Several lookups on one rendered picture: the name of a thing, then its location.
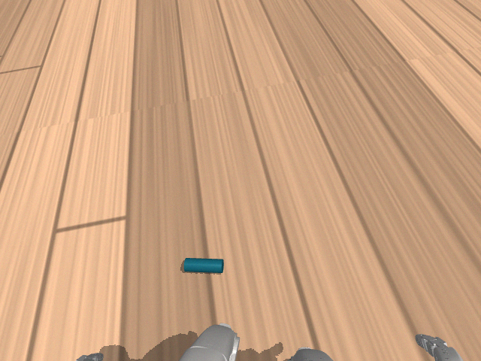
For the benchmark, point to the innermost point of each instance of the right robot hand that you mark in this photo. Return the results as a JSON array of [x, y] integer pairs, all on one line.
[[437, 348]]

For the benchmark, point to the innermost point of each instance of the can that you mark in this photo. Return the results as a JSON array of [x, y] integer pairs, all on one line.
[[203, 265]]

